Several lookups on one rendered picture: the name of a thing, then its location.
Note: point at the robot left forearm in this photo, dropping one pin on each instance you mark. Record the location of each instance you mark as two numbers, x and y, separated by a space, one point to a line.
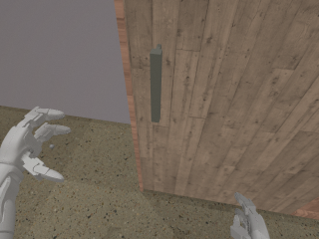
10 179

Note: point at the wardrobe door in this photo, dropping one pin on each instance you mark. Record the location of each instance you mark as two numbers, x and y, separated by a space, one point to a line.
312 206
239 99

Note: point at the handle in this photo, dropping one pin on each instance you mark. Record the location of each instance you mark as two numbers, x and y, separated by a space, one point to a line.
155 75

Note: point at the robot left hand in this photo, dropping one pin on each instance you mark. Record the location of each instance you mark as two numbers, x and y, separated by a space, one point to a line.
20 139

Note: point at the robot right hand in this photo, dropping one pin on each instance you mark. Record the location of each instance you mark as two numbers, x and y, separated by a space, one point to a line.
253 224

